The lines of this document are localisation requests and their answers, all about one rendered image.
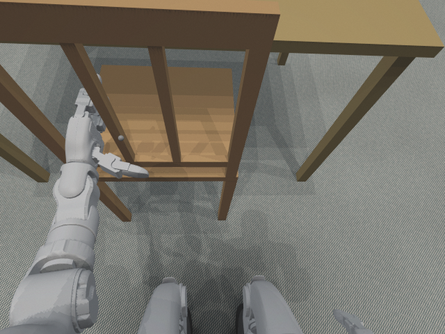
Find left robot upper arm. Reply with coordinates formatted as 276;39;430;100
0;268;99;334

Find right robot shin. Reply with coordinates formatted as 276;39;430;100
243;276;266;334

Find robot right thigh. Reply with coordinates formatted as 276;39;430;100
243;281;303;334

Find table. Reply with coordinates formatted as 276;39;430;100
0;0;444;182

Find chair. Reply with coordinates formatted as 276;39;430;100
0;0;280;222

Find robot left hand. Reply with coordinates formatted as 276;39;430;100
65;74;149;179

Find robot right hand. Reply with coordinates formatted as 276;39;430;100
333;309;374;334

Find left robot forearm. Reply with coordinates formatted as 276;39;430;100
9;162;100;327

